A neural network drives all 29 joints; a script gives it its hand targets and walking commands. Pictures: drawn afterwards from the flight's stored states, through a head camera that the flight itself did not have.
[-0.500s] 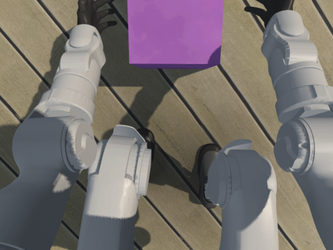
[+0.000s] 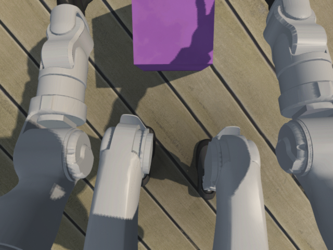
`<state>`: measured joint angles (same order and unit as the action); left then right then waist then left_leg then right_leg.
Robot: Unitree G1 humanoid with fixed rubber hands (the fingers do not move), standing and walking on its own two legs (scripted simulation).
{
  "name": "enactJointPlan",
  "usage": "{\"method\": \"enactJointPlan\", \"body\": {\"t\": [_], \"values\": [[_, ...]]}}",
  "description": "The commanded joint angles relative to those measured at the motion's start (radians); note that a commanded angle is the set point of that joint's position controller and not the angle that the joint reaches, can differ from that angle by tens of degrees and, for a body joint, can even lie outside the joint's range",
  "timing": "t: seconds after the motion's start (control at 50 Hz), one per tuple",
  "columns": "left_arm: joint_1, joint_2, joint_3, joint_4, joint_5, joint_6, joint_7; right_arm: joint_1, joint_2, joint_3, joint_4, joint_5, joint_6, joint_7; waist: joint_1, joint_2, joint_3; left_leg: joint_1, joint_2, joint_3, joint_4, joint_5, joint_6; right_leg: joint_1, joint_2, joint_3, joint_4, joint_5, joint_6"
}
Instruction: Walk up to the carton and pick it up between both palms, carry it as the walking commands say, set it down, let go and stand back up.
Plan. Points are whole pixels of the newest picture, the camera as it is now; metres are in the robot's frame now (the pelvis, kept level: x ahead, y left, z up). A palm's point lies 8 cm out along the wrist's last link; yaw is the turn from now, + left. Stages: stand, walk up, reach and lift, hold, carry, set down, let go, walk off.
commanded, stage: set down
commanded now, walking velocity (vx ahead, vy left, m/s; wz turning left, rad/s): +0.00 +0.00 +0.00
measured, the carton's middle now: (172, 27) +0.56 +0.06 -0.33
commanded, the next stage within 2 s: let go in 0.94 s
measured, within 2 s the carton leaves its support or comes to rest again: neither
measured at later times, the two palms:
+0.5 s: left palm out of the picture +0.52 +0.24 +0.04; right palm out of the picture +0.56 -0.13 +0.03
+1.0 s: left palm out of the picture +0.52 +0.26 +0.16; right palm out of the picture +0.58 -0.12 +0.17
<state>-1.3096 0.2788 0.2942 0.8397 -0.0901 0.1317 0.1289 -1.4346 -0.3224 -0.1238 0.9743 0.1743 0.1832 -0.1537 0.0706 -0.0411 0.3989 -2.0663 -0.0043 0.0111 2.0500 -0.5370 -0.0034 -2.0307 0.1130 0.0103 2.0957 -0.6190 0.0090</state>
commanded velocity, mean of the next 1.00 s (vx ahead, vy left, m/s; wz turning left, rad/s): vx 0.00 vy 0.00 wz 0.00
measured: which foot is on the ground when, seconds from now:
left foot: down 0.00-1.00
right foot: down 0.00-1.00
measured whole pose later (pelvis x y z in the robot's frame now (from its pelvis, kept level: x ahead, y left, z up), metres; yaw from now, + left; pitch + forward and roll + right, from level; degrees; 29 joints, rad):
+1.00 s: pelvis +0.06 +0.00 +0.25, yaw +0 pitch +40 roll -2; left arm -0.99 0.28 0.31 0.86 -0.02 0.12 0.01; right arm -1.11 -0.20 -0.17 0.89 -0.05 0.14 -0.05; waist 0.07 0.01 -0.04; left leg -1.47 -0.01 -0.04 1.07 -0.31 0.00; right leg -1.42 0.09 0.02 1.07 -0.36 0.00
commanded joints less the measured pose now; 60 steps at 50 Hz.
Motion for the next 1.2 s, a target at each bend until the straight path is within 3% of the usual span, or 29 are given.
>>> {"method": "enactJointPlan", "body": {"t": [0.0, 0.04, 0.06, 0.1, 0.12, 0.18, 0.22, 0.28, 0.3, 0.4, 0.42, 0.44, 0.46, 0.48, 0.5, 0.56, 0.62, 0.64, 0.68, 0.7, 0.78, 0.82, 0.86, 0.88, 0.96, 1.04, 1.1, 1.12, 1.18], "values": [[-0.22, 0.161, -0.049, -0.184, -0.031, 0.022, 0.012, -0.266, -0.119, 0.005, -0.269, -0.026, -0.01, 0.006, 0.091, 0.054, -1.627, 0.831, -0.063, 0.028, -0.27, 0.351, -0.029, 0.483, -0.008, -0.074, -0.277, 0.208, 0.007], [-0.206, 0.158, -0.028, -0.05, 0.008, 0.028, 0.006, -0.167, -0.062, -0.003, -0.051, -0.066, 0.005, 0.024, 0.067, 0.016, -1.472, 0.75, -0.052, 0.008, -0.314, 0.262, -0.033, 0.427, 0.0, -0.079, -0.31, 0.141, 0.008], [-0.139, 0.152, -0.006, -0.075, 0.031, 0.027, 0.001, -0.157, -0.039, 0.021, -0.132, -0.043, 0.009, 0.031, 0.116, 0.037, -1.513, 0.775, -0.058, 0.039, -0.323, 0.302, -0.026, 0.498, -0.001, -0.046, -0.351, 0.173, 0.01], [-0.135, 0.122, 0.004, -0.123, 0.041, 0.015, -0.006, -0.087, -0.035, -0.017, -0.098, -0.078, 0.005, 0.042, 0.082, 0.053, -1.476, 0.817, -0.073, 0.027, -0.349, 0.393, -0.039, 0.423, 0.012, -0.057, -0.373, 0.223, 0.011], [-0.062, 0.094, 0.01, -0.012, 0.044, 0.016, -0.015, -0.069, -0.005, 0.024, -0.074, -0.095, -0.001, 0.047, 0.105, -0.031, -1.576, 0.814, -0.07, 0.029, -0.342, 0.451, -0.033, 0.542, 0.017, -0.053, -0.38, 0.298, 0.02], [-0.029, 0.09, 0.031, -0.089, 0.097, -0.013, -0.029, 0.04, 0.003, -0.067, -0.073, -0.162, -0.017, 0.042, 0.064, 0.057, -1.396, 0.783, -0.077, 0.026, -0.4, 0.529, -0.042, 0.39, 0.023, -0.052, -0.433, 0.335, 0.018], [-0.017, 0.146, 0.066, -0.167, 0.116, -0.015, -0.041, 0.049, 0.025, -0.053, -0.124, -0.131, -0.014, 0.042, 0.113, 0.101, -1.58, 0.925, -0.073, 0.025, -0.414, 0.664, -0.044, 0.469, 0.031, -0.048, -0.454, 0.431, 0.02], [0.002, 0.042, 0.043, -0.099, 0.072, -0.011, -0.065, 0.128, 0.011, -0.108, -0.03, -0.2, -0.018, 0.047, 0.02, 0.095, -1.332, 0.898, -0.065, -0.016, -0.464, 0.629, -0.049, 0.312, 0.019, -0.051, -0.546, 0.329, 0.015], [0.009, 0.02, 0.022, -0.108, 0.042, -0.006, -0.079, 0.094, 0.009, -0.107, -0.087, -0.207, -0.022, 0.055, -0.013, 0.018, -1.426, 0.878, -0.074, -0.001, -0.484, 0.582, -0.047, 0.453, 0.019, -0.057, -0.557, 0.376, 0.017], [0.099, 0.149, 0.095, -0.121, 0.068, 0.001, -0.073, -0.003, -0.027, -0.073, -0.354, -0.153, -0.015, 0.031, 0.121, -0.062, -1.633, 0.89, -0.082, 0.047, -0.586, 0.598, -0.02, 0.746, 0.012, -0.013, -0.634, 0.47, 0.04], [0.009, 0.162, 0.084, -0.249, 0.082, -0.001, -0.075, 0.002, -0.007, -0.094, -0.352, -0.135, -0.01, 0.03, 0.111, 0.022, -1.567, 0.956, -0.079, 0.043, -0.611, 0.603, -0.023, 0.652, 0.017, -0.034, -0.657, 0.414, 0.041], [-0.018, 0.117, 0.055, -0.301, 0.016, 0.01, -0.068, -0.041, -0.03, -0.077, -0.448, -0.139, -0.012, 0.03, 0.081, -0.029, -1.779, 1.097, -0.076, 0.014, -0.604, 0.646, -0.024, 0.768, 0.024, -0.043, -0.65, 0.427, 0.038], [-0.009, 0.12, 0.036, -0.206, 0.035, 0.024, -0.075, -0.011, 0.046, -0.021, -0.319, -0.098, 0.012, 0.03, 0.126, 0.058, -1.581, 0.963, -0.076, 0.055, -0.651, 0.574, -0.025, 0.743, 0.013, -0.015, -0.707, 0.403, 0.031], [0.01, 0.116, 0.041, -0.168, 0.01, 0.039, -0.084, -0.033, 0.018, -0.044, -0.363, -0.125, 0.021, 0.036, 0.084, -0.051, -1.574, 0.914, -0.076, 0.033, -0.684, 0.463, -0.017, 0.838, 0.01, -0.03, -0.72, 0.359, 0.036], [0.089, 0.086, 0.027, -0.035, 0.062, 0.053, -0.091, 0.061, 0.037, -0.06, -0.183, -0.14, 0.034, 0.049, 0.097, 0.009, -1.38, 0.89, -0.072, 0.03, -0.738, 0.433, -0.023, 0.709, 0.005, -0.043, -0.744, 0.306, 0.042], [0.033, 0.084, 0.064, -0.143, 0.055, 0.052, -0.092, 0.065, -0.006, -0.105, -0.21, -0.184, 0.043, 0.055, 0.06, 0.003, -1.45, 0.976, -0.073, 0.029, -0.79, 0.384, -0.03, 0.824, 0.005, -0.031, -0.809, 0.262, 0.03], [-0.01, 0.122, 0.081, -0.151, 0.124, 0.021, -0.089, 0.07, 0.089, -0.074, -0.144, -0.137, 0.036, 0.074, 0.129, 0.078, -1.265, 0.974, -0.061, 0.039, -0.875, 0.367, -0.028, 0.748, -0.005, 0.0, -0.879, 0.245, 0.025], [0.035, 0.064, 0.069, -0.118, 0.091, 0.031, -0.089, 0.105, 0.068, -0.091, -0.156, -0.176, 0.027, 0.076, 0.059, 0.018, -1.408, 1.057, -0.069, 0.023, -0.877, 0.422, -0.03, 0.863, 0.003, -0.017, -0.901, 0.312, 0.029], [0.053, 0.061, 0.066, -0.076, 0.073, 0.025, -0.102, 0.093, 0.049, -0.106, -0.115, -0.205, 0.016, 0.08, 0.065, 0.007, -1.322, 1.05, -0.066, 0.022, -0.895, 0.459, -0.032, 0.848, -0.008, -0.016, -0.927, 0.334, 0.031], [0.005, 0.098, 0.083, -0.16, 0.103, 0.02, -0.096, 0.084, 0.015, -0.139, -0.155, -0.192, 0.015, 0.077, 0.079, 0.093, -1.4, 1.208, -0.059, 0.001, -0.914, 0.511, -0.037, 0.801, -0.003, -0.015, -0.935, 0.325, 0.028], [0.111, 0.015, 0.053, -0.151, 0.074, -0.005, -0.104, 0.2, 0.027, -0.14, -0.178, -0.223, -0.015, 0.079, 0.015, 0.056, -1.425, 1.269, -0.068, -0.001, -1.0, 0.632, -0.041, 0.971, -0.008, -0.008, -1.051, 0.496, 0.029], [0.161, -0.062, 0.029, -0.069, 0.117, -0.004, -0.11, 0.276, 0.027, -0.193, -0.073, -0.26, -0.029, 0.095, -0.027, 0.132, -1.262, 1.387, -0.05, -0.036, -1.007, 0.73, -0.058, 0.694, -0.005, -0.044, -1.074, 0.442, 0.027], [0.145, 0.025, 0.076, -0.122, 0.139, -0.03, -0.108, 0.191, 0.054, -0.166, -0.163, -0.241, -0.052, 0.109, 0.073, 0.097, -1.344, 1.488, -0.041, -0.054, -1.041, 0.814, -0.054, 0.748, -0.005, -0.033, -1.095, 0.468, 0.038], [0.104, -0.057, 0.033, -0.128, 0.137, -0.04, -0.113, 0.231, 0.107, -0.151, -0.092, -0.23, -0.059, 0.113, 0.014, 0.125, -1.247, 1.416, -0.042, -0.051, -1.028, 0.848, -0.056, 0.669, -0.015, -0.031, -1.113, 0.5, 0.028], [0.221, -0.04, 0.078, -0.046, 0.159, -0.058, -0.137, 0.364, 0.1, -0.165, -0.056, -0.3, -0.074, 0.101, 0.006, 0.044, -1.353, 1.33, -0.048, -0.045, -1.067, 0.881, -0.053, 0.97, -0.024, 0.008, -1.156, 0.697, 0.031], [0.254, 0.09, 0.112, -0.179, 0.192, -0.081, -0.153, 0.343, 0.103, -0.179, -0.267, -0.3, -0.084, 0.066, 0.042, 0.057, -1.581, 1.598, -0.031, -0.079, -1.056, 1.122, -0.02, 0.915, -0.019, 0.01, -1.172, 0.734, 0.061], [0.488, 0.046, 0.018, -0.194, 0.189, -0.069, -0.172, 0.523, 0.115, -0.147, -0.406, -0.327, -0.074, 0.039, 0.022, 0.068, -1.709, 1.636, -0.041, -0.061, -1.088, 1.011, -0.012, 1.162, -0.033, 0.032, -1.177, 0.821, 0.059], [0.511, -0.009, -0.06, -0.216, 0.15, -0.053, -0.2, 0.571, 0.124, -0.126, -0.446, -0.357, -0.068, 0.028, -0.05, 0.017, -1.722, 1.595, -0.035, -0.06, -1.108, 0.964, -0.008, 1.274, -0.036, 0.028, -1.193, 0.879, 0.066], [0.643, 0.022, -0.049, -0.32, 0.147, -0.035, -0.219, 0.664, 0.127, -0.094, -0.565, -0.325, -0.053, 0.024, -0.006, 0.054, -1.568, 1.597, -0.051, -0.045, -1.171, 0.879, 0.01, 1.347, -0.026, 0.034, -1.244, 0.78, 0.056]]}}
